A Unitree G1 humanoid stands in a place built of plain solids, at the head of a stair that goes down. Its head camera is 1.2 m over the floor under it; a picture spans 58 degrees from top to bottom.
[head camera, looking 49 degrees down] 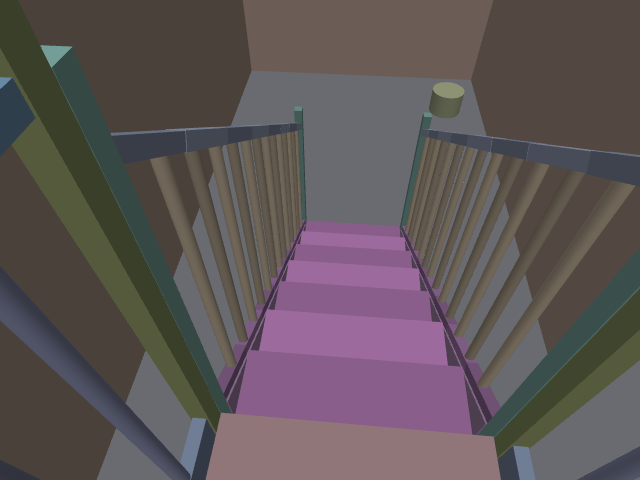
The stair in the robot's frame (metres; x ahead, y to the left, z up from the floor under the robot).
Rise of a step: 0.18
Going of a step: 0.28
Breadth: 0.73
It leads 5 degrees to the right of straight ahead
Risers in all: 8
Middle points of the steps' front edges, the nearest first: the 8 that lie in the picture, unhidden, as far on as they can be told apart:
0.39 -0.09 0.00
0.67 -0.12 -0.18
0.94 -0.14 -0.37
1.22 -0.16 -0.55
1.50 -0.19 -0.73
1.78 -0.21 -0.92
2.05 -0.24 -1.10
2.33 -0.26 -1.28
